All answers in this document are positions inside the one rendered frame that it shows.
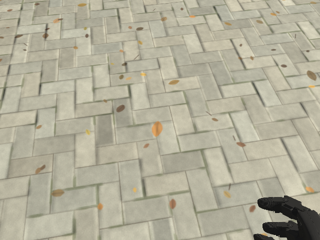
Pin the robot right hand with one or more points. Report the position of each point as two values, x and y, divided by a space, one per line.
308 221

